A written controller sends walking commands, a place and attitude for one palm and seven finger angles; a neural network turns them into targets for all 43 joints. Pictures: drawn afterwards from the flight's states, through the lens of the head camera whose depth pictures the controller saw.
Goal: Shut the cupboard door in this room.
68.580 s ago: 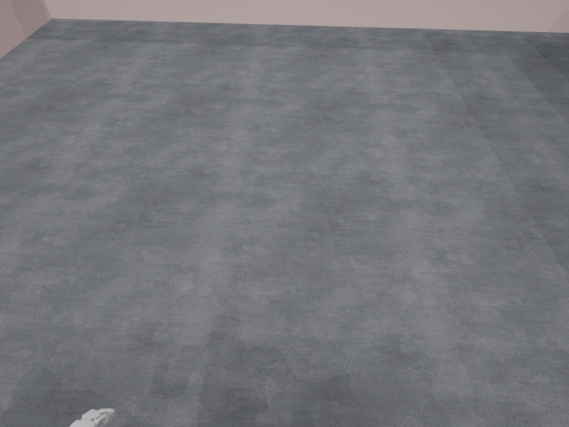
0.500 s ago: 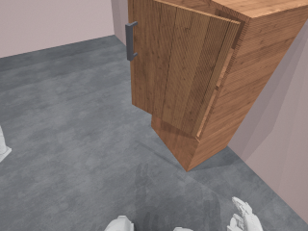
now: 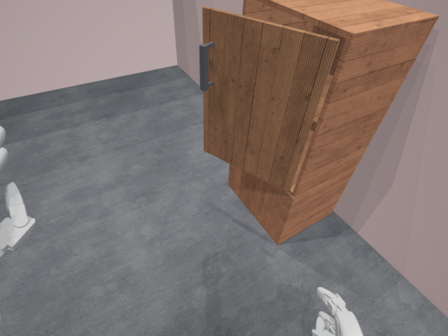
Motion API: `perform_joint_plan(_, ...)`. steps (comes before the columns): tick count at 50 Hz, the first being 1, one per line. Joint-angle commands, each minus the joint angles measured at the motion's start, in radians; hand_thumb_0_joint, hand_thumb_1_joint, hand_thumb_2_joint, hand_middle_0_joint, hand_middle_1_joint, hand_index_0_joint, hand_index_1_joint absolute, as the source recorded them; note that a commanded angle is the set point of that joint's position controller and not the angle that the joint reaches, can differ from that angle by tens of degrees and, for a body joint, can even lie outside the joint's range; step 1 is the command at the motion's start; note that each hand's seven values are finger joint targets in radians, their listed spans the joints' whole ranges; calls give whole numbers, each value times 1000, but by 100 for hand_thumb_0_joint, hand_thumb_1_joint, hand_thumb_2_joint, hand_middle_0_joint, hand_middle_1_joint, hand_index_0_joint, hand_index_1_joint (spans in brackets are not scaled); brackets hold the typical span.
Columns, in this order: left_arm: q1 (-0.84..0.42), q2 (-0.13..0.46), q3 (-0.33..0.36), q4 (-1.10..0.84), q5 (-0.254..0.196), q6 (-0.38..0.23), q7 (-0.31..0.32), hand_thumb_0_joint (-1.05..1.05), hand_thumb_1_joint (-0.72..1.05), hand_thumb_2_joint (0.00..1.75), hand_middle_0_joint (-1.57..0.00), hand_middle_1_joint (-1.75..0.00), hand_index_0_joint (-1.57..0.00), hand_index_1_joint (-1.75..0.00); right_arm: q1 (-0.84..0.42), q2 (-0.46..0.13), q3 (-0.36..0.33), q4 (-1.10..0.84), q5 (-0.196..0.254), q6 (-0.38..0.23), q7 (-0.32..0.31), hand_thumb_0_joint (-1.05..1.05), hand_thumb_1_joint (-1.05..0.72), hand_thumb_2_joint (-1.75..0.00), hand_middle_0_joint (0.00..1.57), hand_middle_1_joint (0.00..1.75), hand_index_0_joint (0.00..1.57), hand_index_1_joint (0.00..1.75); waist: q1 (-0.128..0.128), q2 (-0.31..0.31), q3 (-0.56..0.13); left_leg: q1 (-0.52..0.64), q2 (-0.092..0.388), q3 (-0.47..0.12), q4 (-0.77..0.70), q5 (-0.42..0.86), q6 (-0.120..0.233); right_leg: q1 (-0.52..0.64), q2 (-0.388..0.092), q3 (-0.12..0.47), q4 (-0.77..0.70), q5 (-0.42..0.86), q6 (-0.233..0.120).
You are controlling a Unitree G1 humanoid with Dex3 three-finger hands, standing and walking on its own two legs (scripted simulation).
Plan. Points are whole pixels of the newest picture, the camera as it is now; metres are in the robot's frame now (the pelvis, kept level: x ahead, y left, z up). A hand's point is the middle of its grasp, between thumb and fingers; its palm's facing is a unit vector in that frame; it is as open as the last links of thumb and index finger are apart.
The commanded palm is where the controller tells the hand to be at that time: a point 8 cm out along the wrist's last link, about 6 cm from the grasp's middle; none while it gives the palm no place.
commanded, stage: stop stepping back and stand still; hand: left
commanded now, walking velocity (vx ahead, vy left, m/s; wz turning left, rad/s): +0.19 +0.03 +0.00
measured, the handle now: (207, 66) +0.92 +0.13 +0.07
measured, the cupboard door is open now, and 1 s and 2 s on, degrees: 25 25 25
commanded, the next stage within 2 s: let the arm hang, fingers relaxed in 0.30 s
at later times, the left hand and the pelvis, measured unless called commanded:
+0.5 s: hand (81, 258) +0.22 +0.26 +0.06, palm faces +0.20 -0.87 -0.46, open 7.4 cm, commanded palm none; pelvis -0.01 +0.02 +0.00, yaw -2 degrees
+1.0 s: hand out of the picture -0.05 +0.22 -0.16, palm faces -0.02 -0.98 -0.22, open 7.3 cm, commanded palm none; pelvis +0.00 +0.03 +0.01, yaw -3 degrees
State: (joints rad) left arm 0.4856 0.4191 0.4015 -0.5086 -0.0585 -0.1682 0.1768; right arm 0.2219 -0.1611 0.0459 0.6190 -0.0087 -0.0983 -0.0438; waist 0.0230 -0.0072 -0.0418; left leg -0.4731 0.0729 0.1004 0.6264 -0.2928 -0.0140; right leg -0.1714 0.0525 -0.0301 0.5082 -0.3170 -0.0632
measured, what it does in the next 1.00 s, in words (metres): steps on the spot: left foot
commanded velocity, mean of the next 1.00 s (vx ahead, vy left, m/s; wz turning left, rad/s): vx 0.03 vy -0.01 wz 0.00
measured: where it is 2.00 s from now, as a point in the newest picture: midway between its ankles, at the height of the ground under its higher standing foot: outside the picture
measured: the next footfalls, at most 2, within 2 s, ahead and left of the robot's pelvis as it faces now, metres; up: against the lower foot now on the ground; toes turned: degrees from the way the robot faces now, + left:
left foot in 0.12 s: +0.09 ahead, +0.12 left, +0.00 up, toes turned +1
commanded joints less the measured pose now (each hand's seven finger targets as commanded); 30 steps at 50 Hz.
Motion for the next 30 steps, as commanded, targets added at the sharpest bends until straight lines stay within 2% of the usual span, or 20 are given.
perform_joint_plan(1,-82,206,135,-108,-4,-38,32,0,90,90,-20,-30,-20,-30,-91,-165,-82,-120,22,-19,-27,0,-90,-90,20,30,20,30,-29,-148,23,61,-26,-93,135,-33,3,-151,-293,353,-278,-162,-109)
perform_joint_plan(2,-80,185,110,-95,0,-42,30,0,90,90,-20,-30,-20,-30,-93,-157,-72,-113,17,-15,-32,0,-90,-90,20,30,20,30,-37,-111,68,91,-21,-87,61,-29,10,-185,-281,301,-267,-192,-99)
perform_joint_plan(4,-93,189,109,-91,10,-53,30,0,90,90,-20,-30,-20,-30,-88,-161,-67,-107,14,-18,-46,0,-90,-90,20,30,20,30,-41,-35,73,202,-32,-54,-79,-37,30,-225,-218,224,-224,-235,-56)
perform_joint_plan(5,-114,187,101,-103,15,-59,28,0,90,90,-20,-30,-20,-30,-83,-170,-72,-109,17,-23,-52,0,-90,-90,20,30,20,30,-44,-20,80,235,-18,-73,-128,-67,44,-237,-191,203,-188,-238,-37)
perform_joint_plan(7,-107,201,121,-136,17,-73,23,0,90,90,-20,-30,-20,-30,-84,-193,-83,-124,19,-36,-62,0,-90,-90,20,30,20,30,-43,98,62,254,64,-215,-247,-145,80,-232,-105,142,-59,-170,7)
perform_joint_plan(8,-88,195,124,-160,15,-82,20,0,90,90,-20,-30,-20,-30,-81,-186,-75,-117,16,-40,-61,0,-90,-90,20,30,20,30,-50,223,46,238,121,-331,-377,-346,88,-228,-47,68,39,-194,28)
perform_joint_plan(9,-67,188,130,-163,20,-81,18,0,90,90,-20,-30,-20,-30,-84,-192,-73,-121,11,-42,-63,0,-90,-90,20,30,20,30,-46,287,56,149,177,-427,-499,-527,97,-175,2,5,143,-176,49)
perform_joint_plan(11,-67,207,148,-181,24,-80,11,0,90,90,-20,-30,-20,-30,-88,-182,-77,-128,3,-53,-63,0,-90,-90,20,30,20,30,-34,239,63,63,195,-416,-529,-497,101,-88,-6,-2,148,-115,49)
perform_joint_plan(13,-41,174,124,-188,28,-77,7,0,90,90,-20,-30,-20,-30,-71,-182,-82,-125,2,-57,-55,0,-90,-90,20,30,20,30,-35,193,33,42,143,-286,-480,-397,71,17,-5,-26,25,-88,48)
perform_joint_plan(15,9,177,136,-168,29,-71,12,0,90,90,-20,-30,-20,-30,-61,-180,-84,-129,3,-52,-48,0,-90,-90,20,30,20,30,-41,173,16,20,80,-195,-394,-326,49,72,-33,9,-76,-58,36)
perform_joint_plan(17,40,179,147,-150,21,-70,13,0,90,90,-20,-30,-20,-30,-62,-167,-86,-130,7,-44,-40,0,-90,-90,20,30,20,30,-39,60,-6,60,20,-133,-262,-221,34,18,-93,111,-158,-120,7)
perform_joint_plan(19,50,190,161,-148,14,-70,16,0,90,90,-20,-30,-20,-30,-57,-158,-87,-120,4,-30,-33,0,-90,-90,20,30,20,30,-43,-56,9,130,-12,-100,-78,-67,23,-125,-212,300,-268,-212,-44)
perform_joint_plan(20,-50,-14,-281,600,103,89,-135,0,90,90,-20,-30,-20,-30,-99,-309,-112,55,5,-74,56,0,-90,-90,20,30,20,30,-83,-6,85,99,41,-108,82,219,26,-221,-296,151,-67,324,-52)
perform_joint_plan(21,-23,-81,-287,621,88,164,-155,0,90,90,-20,-30,-20,-30,-11,-232,-124,65,5,-40,50,0,-90,-90,20,30,20,30,-80,-6,-51,205,38,-136,30,318,22,-160,-219,139,3,469,-40)
perform_joint_plan(22,-61,-102,-314,633,82,174,-163,0,90,90,-20,-30,-20,-30,9,-227,-112,74,5,-7,43,0,-90,-90,20,30,20,30,-57,-46,-59,188,39,-130,20,267,23,-154,-199,103,4,383,-24)
perform_joint_plan(23,-97,-89,-324,675,85,171,-166,0,90,90,-20,-30,-20,-30,-5,-226,-105,71,0,19,39,0,-90,-90,20,30,20,30,-46,-153,-37,168,28,-138,25,184,26,-165,-197,122,-26,319,-24)
perform_joint_plan(25,-154,-62,-322,784,88,166,-166,0,90,90,-20,-30,-20,-30,-5,-230,-95,71,-12,52,35,0,-90,-90,20,30,20,30,-45,-276,9,159,-7,-141,42,182,38,-172,-215,141,-53,343,-48)
perform_joint_plan(27,-207,-53,-336,904,84,174,-158,0,90,90,-20,-30,-20,-30,-2,-219,-88,97,-18,76,34,0,-90,-90,20,30,20,30,-51,-217,29,195,-15,-138,9,230,35,-171,-219,137,-44,353,-59)
perform_joint_plan(28,-218,-64,-346,968,81,180,-153,0,90,90,-20,-30,-20,-30,5,-196,-78,119,-21,88,32,0,-90,-90,20,30,20,30,-51,-185,22,220,-8,-144,-28,247,36,-168,-203,129,-48,283,-44)
perform_joint_plan(30,-230,-78,-361,1099,76,187,-149,0,90,90,-20,-30,-20,-30,-4,-184,-65,167,-24,101,31,0,-90,-90,20,30,20,30,-47,-28,46,233,27,-188,-131,217,47,-173,-153,114,-79,48,-5)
